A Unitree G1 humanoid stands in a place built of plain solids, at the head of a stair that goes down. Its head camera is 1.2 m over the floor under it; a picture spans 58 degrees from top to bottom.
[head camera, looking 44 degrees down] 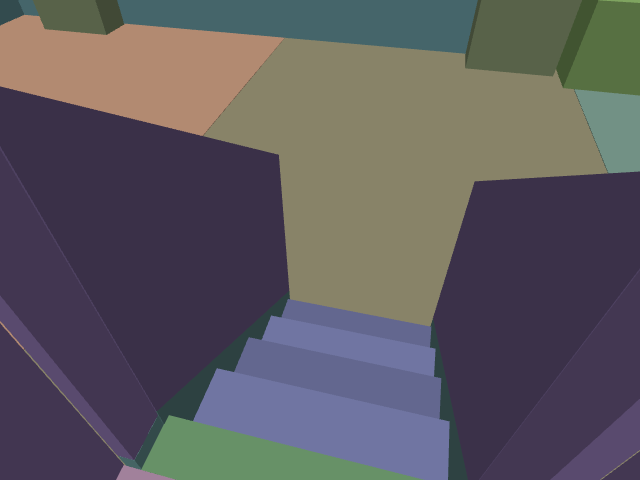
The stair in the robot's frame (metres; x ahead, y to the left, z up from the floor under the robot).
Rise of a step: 0.19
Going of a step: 0.26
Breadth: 0.81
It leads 14 degrees to the right of straight ahead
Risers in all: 5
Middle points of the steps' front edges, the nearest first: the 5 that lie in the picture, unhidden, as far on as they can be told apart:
0.44 0.03 0.00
0.69 -0.03 -0.19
0.94 -0.09 -0.38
1.20 -0.15 -0.56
1.45 -0.21 -0.75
